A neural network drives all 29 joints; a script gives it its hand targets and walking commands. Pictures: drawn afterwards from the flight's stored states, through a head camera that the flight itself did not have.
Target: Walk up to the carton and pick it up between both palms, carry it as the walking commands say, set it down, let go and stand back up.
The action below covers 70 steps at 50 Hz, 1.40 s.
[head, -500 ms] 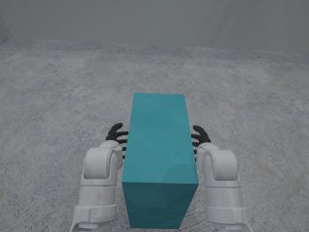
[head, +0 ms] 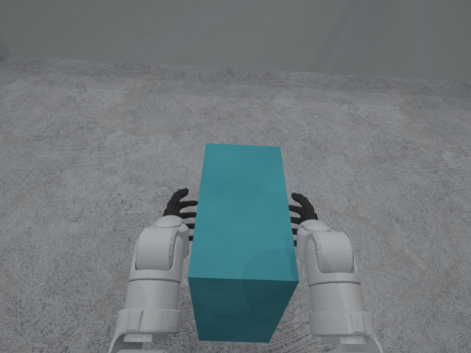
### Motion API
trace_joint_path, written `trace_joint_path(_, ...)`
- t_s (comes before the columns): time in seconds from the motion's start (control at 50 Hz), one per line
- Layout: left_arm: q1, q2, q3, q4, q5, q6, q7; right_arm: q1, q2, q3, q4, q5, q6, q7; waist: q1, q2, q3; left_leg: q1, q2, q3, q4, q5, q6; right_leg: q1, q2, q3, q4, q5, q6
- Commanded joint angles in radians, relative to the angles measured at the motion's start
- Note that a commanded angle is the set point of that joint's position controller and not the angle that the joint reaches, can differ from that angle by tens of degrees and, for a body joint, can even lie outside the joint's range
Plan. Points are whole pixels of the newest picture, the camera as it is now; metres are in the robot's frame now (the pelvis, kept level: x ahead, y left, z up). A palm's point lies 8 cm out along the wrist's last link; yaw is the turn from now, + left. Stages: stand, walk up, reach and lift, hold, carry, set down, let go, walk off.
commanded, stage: hold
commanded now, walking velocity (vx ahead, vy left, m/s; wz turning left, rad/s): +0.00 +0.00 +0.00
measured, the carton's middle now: (238, 246) +0.33 +0.00 +0.00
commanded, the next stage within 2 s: set down in 0.22 s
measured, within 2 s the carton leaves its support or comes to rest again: neither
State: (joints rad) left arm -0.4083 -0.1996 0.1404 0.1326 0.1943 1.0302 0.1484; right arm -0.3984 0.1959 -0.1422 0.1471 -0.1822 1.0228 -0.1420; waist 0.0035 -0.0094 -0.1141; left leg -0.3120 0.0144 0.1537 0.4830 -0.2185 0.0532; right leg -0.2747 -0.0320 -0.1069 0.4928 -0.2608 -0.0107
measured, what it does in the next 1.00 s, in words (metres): shifts its weight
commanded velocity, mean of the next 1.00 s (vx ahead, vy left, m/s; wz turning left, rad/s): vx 0.00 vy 0.00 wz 0.00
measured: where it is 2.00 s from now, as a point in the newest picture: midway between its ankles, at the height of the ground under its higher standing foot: outside the picture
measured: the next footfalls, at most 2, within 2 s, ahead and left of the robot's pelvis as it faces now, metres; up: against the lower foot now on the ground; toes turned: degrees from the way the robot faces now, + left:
none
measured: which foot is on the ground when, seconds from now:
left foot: down 0.00-1.00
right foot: down 0.00-1.00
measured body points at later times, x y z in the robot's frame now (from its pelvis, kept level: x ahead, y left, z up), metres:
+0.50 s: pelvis -0.05 -0.03 +0.00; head -0.12 -0.02 +0.44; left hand +0.26 +0.11 +0.06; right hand +0.28 -0.12 +0.05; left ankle +0.02 +0.08 -0.74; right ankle +0.00 -0.15 -0.74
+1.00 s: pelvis -0.08 -0.03 -0.03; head +0.00 +0.00 +0.41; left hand +0.29 +0.12 -0.05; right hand +0.30 -0.11 -0.05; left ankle +0.02 +0.08 -0.74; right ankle +0.00 -0.15 -0.74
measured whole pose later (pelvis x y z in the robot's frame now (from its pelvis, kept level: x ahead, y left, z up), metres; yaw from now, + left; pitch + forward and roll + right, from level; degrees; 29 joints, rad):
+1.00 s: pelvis -0.08 -0.03 -0.03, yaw +10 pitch +0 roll -1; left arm -0.66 -0.22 0.41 0.70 0.39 0.36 0.10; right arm -0.61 0.25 -0.54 0.66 -0.40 0.35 -0.07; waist -0.04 -0.04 0.19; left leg -0.52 -0.06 -0.03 0.70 -0.18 0.03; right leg -0.44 0.04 0.07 0.77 -0.33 0.01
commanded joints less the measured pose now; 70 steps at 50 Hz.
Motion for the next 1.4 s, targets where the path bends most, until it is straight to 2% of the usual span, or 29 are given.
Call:
trace_joint_path(0.0, -0.197, -0.918, -0.323, 0.325, -0.140, -0.222, -0.230, -0.135, 0.907, 0.224, 0.318, 0.056, -0.224, 0.226, -0.058, -0.023, -0.034, 0.356, -0.031, -0.283, -0.105, 0.370, -0.006, 0.101, 0.106, 0.244, -0.097, 0.439, -0.037)
trace_joint_path(0.02, -0.228, -0.970, -0.389, 0.194, -0.155, -0.289, -0.242, -0.210, 0.966, 0.296, 0.206, 0.090, -0.293, 0.244, -0.059, 0.007, -0.174, 0.419, -0.043, -0.281, -0.106, 0.486, -0.006, 0.172, 0.117, 0.244, -0.085, 0.537, -0.025)
trace_joint_path(0.06, -0.289, -1.082, -0.504, 0.074, -0.204, -0.354, -0.251, -0.332, 1.074, 0.480, 0.056, 0.188, -0.343, 0.266, -0.005, -0.019, -0.356, 0.508, -0.054, -0.271, -0.074, 0.706, -0.011, 0.224, 0.130, 0.254, -0.061, 0.696, 0.010)
trace_joint_path(0.08, -0.372, -1.112, -0.521, 0.037, -0.211, -0.366, -0.238, -0.444, 1.080, 0.544, 0.014, 0.223, -0.364, 0.288, 0.023, 0.029, -0.394, 0.514, -0.056, -0.271, -0.073, 0.679, -0.030, 0.246, 0.137, 0.256, -0.051, 0.595, 0.004)
trace_joint_path(0.1, -0.445, -1.141, -0.548, 0.051, -0.216, -0.365, -0.248, -0.485, 1.061, 0.522, 0.020, 0.214, -0.367, 0.295, -0.044, 0.033, -0.385, 0.528, -0.058, -0.275, -0.080, 0.555, -0.047, 0.213, 0.138, 0.253, -0.066, 0.487, 0.001)
trace_joint_path(0.12, -0.451, -1.159, -0.563, 0.067, -0.215, -0.360, -0.256, -0.478, 1.038, 0.506, 0.031, 0.195, -0.365, 0.294, -0.096, 0.018, -0.345, 0.571, -0.058, -0.280, -0.079, 0.465, -0.055, 0.142, 0.131, 0.256, -0.083, 0.417, -0.001)
trace_joint_path(0.16, -0.454, -1.154, -0.539, 0.138, -0.193, -0.346, -0.267, -0.452, 1.012, 0.448, 0.107, 0.160, -0.357, 0.294, -0.132, 0.037, -0.235, 0.601, -0.063, -0.280, -0.086, 0.344, -0.068, 0.060, 0.118, 0.258, -0.111, 0.318, -0.006)
trace_joint_path(0.18, -0.476, -1.141, -0.504, 0.193, -0.178, -0.339, -0.269, -0.454, 0.996, 0.400, 0.167, 0.146, -0.354, 0.298, -0.133, 0.083, -0.178, 0.571, -0.068, -0.280, -0.106, 0.251, -0.070, 0.063, 0.112, 0.248, -0.125, 0.241, -0.014)
trace_joint_path(0.2, -0.480, -1.134, -0.461, 0.240, -0.158, -0.335, -0.269, -0.449, 0.984, 0.364, 0.223, 0.134, -0.349, 0.301, -0.122, 0.095, -0.122, 0.563, -0.067, -0.284, -0.117, 0.214, -0.077, 0.049, 0.107, 0.243, -0.133, 0.190, -0.021)
trace_joint_path(0.22, -0.299, -1.145, -0.482, 0.217, -0.202, -0.321, -0.272, -0.398, 1.041, 0.463, 0.153, 0.203, -0.340, 0.316, -0.044, 0.041, -0.146, 0.619, -0.033, -0.370, -0.094, 0.362, -0.054, 0.040, 0.111, 0.211, -0.168, 0.235, -0.037)
trace_joint_path(0.24, -0.307, -1.139, -0.463, 0.239, -0.189, -0.312, -0.278, -0.405, 1.024, 0.419, 0.150, 0.186, -0.334, 0.315, -0.065, 0.041, -0.136, 0.617, -0.028, -0.368, -0.090, 0.387, -0.056, 0.040, 0.101, 0.224, -0.176, 0.251, -0.040)
trace_joint_path(0.32, -0.449, -1.057, -0.325, 0.350, -0.136, -0.311, -0.298, -0.516, 0.960, 0.259, 0.270, 0.107, -0.324, 0.312, -0.104, -0.001, 0.010, 0.530, -0.037, -0.347, -0.121, 0.052, -0.051, -0.024, 0.072, 0.233, -0.209, 0.000, -0.040)
trace_joint_path(0.36, -0.514, -1.025, -0.255, 0.400, -0.106, -0.320, -0.307, -0.569, 0.945, 0.179, 0.327, 0.073, -0.332, 0.304, -0.110, -0.014, 0.031, 0.503, -0.045, -0.330, -0.112, -0.049, -0.047, -0.048, 0.060, 0.235, -0.204, -0.085, -0.038)
trace_joint_path(0.46, -0.683, -0.936, -0.061, 0.560, -0.018, -0.377, -0.314, -0.703, 0.936, 0.008, 0.508, -0.009, -0.369, 0.278, -0.071, -0.057, 0.062, 0.423, -0.060, -0.287, -0.050, -0.177, -0.029, -0.115, 0.035, 0.252, -0.180, -0.260, -0.037)
trace_joint_path(0.52, -0.753, -0.906, 0.022, 0.638, 0.026, -0.412, -0.311, -0.763, 0.929, -0.066, 0.592, -0.050, -0.403, 0.262, -0.055, -0.056, 0.079, 0.367, -0.060, -0.270, -0.009, -0.187, -0.026, -0.144, 0.036, 0.257, -0.152, -0.296, -0.042)
trace_joint_path(0.6, -0.804, -0.884, 0.086, 0.710, 0.067, -0.459, -0.303, -0.850, 0.902, -0.118, 0.634, -0.085, -0.456, 0.241, -0.050, -0.039, 0.069, 0.325, -0.062, -0.261, 0.043, -0.203, -0.028, -0.172, 0.039, 0.264, -0.116, -0.336, -0.049)
trace_joint_path(0.68, -0.825, -0.881, 0.098, 0.745, 0.089, -0.507, -0.290, -0.893, 0.876, -0.139, 0.638, -0.113, -0.510, 0.222, -0.066, -0.025, 0.035, 0.302, -0.064, -0.262, 0.070, -0.217, -0.030, -0.193, 0.051, 0.254, -0.069, -0.335, -0.047)
trace_joint_path(0.76, -0.809, -0.882, 0.079, 0.749, 0.104, -0.555, -0.266, -0.884, 0.849, -0.136, 0.639, -0.133, -0.564, 0.219, -0.066, -0.003, -0.013, 0.274, -0.065, -0.284, 0.077, -0.232, -0.033, -0.239, 0.071, 0.233, 0.006, -0.297, -0.044)
trace_joint_path(0.9, -0.765, -0.964, -0.088, 0.691, 0.067, -0.660, -0.219, -0.860, 0.866, -0.029, 0.599, -0.117, -0.681, 0.242, -0.056, 0.024, -0.155, 0.264, -0.068, -0.331, 0.087, -0.244, -0.046, -0.330, 0.106, 0.200, 0.112, -0.203, -0.032)
trace_joint_path(1.0, -0.684, -1.004, -0.183, 0.666, 0.064, -0.751, -0.196, -0.780, 0.868, 0.043, 0.570, -0.101, -0.770, 0.250, -0.067, 0.033, -0.257, 0.217, -0.080, -0.336, 0.132, -0.088, -0.052, -0.354, 0.120, 0.197, 0.154, -0.060, -0.019)
trace_joint_path(1.08, -0.605, -0.978, -0.211, 0.665, 0.079, -0.828, -0.185, -0.704, 0.854, 0.091, 0.540, -0.091, -0.840, 0.237, -0.067, 0.026, -0.350, 0.128, -0.091, -0.311, 0.210, 0.111, -0.045, -0.386, 0.138, 0.193, 0.201, 0.061, -0.007)
trace_joint_path(1.14, -0.555, -0.938, -0.218, 0.674, 0.094, -0.876, -0.175, -0.660, 0.844, 0.120, 0.532, -0.086, -0.884, 0.222, -0.061, 0.024, -0.409, 0.053, -0.103, -0.297, 0.264, 0.199, -0.039, -0.417, 0.150, 0.187, 0.236, 0.115, 0.005)
trace_joint_path(1.38, -0.484, -0.792, -0.285, 0.668, 0.058, -0.993, -0.118, -0.583, 0.721, 0.217, 0.518, -0.015, -1.003, 0.153, -0.079, 0.032, -0.532, -0.183, -0.145, -0.282, 0.418, 0.214, -0.035, -0.512, 0.174, 0.185, 0.373, 0.199, 0.029)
